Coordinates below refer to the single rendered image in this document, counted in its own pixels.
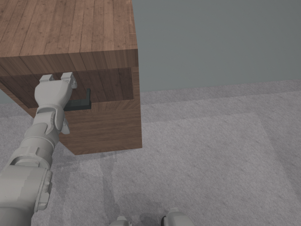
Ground robot left hand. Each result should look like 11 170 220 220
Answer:
34 72 77 134

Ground robot left forearm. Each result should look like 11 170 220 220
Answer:
0 104 64 179

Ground right robot thigh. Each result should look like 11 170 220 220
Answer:
164 211 195 226

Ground left robot upper arm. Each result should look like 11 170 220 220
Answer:
0 165 53 226

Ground robot left shin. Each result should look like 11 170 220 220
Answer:
117 216 127 221

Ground cabinet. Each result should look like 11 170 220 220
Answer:
0 0 143 155

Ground handle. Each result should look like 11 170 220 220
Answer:
63 88 91 111

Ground drawer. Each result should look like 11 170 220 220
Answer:
0 67 134 108

